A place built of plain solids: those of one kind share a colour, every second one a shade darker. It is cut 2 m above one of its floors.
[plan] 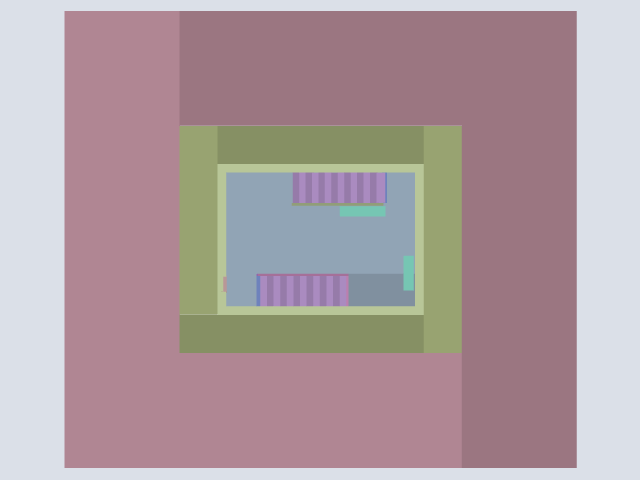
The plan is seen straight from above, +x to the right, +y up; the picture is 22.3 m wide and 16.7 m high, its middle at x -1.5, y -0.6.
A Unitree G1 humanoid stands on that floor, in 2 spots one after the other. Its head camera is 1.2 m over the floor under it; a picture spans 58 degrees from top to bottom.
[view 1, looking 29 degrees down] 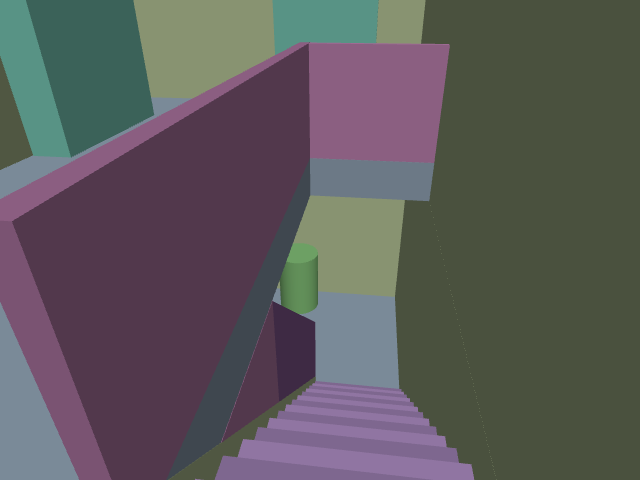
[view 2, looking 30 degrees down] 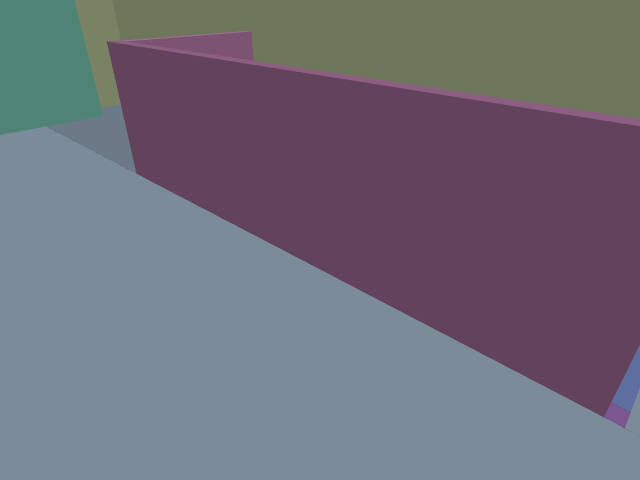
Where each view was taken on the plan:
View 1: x -4.17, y -2.38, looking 7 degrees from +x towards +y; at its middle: wall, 6.89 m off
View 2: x -3.61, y -0.47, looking -47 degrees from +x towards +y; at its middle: rail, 2.06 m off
